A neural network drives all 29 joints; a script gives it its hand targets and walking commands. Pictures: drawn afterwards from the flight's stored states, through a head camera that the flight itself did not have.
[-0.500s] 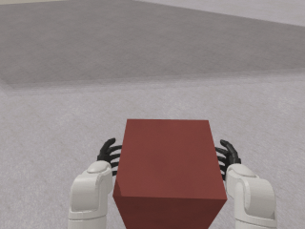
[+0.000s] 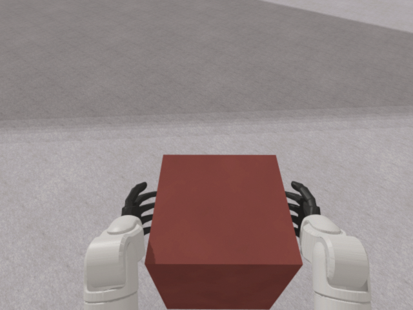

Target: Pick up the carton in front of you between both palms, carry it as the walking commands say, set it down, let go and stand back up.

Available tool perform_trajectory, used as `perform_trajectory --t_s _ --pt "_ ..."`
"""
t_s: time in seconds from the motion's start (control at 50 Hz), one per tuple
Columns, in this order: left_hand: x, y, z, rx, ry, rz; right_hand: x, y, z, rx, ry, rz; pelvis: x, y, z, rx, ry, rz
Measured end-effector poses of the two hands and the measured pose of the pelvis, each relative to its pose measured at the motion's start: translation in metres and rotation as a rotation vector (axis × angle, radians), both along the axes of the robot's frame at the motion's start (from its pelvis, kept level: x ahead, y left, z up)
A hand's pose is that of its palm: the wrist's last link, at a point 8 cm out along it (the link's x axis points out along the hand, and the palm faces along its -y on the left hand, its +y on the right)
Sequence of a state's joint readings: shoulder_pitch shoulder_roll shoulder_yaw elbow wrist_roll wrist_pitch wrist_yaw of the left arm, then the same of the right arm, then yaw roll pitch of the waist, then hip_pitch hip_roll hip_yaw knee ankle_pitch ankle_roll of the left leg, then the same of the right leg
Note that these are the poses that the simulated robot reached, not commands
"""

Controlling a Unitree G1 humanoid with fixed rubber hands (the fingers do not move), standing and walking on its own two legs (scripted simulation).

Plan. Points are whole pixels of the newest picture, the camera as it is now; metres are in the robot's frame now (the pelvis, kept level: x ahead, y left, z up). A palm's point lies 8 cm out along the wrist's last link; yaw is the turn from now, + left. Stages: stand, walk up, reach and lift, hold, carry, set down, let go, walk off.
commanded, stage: carry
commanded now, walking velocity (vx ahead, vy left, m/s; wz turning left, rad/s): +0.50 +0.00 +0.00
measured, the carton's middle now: (218, 235) +0.28 +0.00 +0.00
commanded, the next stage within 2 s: none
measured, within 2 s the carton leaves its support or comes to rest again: neither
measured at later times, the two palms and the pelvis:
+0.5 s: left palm (172, 107) +0.60 +0.11 +0.07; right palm (284, 105) +0.62 -0.18 +0.07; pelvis +0.34 -0.05 +0.01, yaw +4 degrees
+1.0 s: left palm (169, 47) +0.95 +0.16 +0.07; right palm (254, 46) +0.94 -0.14 +0.08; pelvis +0.68 +0.01 +0.01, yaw -1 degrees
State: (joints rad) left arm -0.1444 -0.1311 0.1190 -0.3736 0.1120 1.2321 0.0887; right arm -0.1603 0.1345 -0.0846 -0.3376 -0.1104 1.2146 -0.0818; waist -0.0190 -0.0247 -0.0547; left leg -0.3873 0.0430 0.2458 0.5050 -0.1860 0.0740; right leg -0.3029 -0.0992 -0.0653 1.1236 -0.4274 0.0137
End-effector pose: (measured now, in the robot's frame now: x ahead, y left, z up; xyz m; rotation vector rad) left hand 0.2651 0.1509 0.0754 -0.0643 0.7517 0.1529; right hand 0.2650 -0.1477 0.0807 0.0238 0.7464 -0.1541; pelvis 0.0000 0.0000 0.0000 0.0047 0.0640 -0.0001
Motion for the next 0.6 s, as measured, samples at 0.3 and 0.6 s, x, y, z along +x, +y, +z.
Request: perform_trajectory --t_s 0.3,0.6 --pt "0.203 -0.014 0.026 0.016 -0.091 0.019 0.210 -0.014 0.024 0.012 -0.091 0.023 0.209 -0.020 0.006 -0.019 0.003 0.023" --pt "0.389 -0.037 0.014 0.059 0.023 0.074 0.413 -0.036 -0.002 0.050 0.021 0.083 0.402 -0.054 0.020 0.029 0.013 0.059"
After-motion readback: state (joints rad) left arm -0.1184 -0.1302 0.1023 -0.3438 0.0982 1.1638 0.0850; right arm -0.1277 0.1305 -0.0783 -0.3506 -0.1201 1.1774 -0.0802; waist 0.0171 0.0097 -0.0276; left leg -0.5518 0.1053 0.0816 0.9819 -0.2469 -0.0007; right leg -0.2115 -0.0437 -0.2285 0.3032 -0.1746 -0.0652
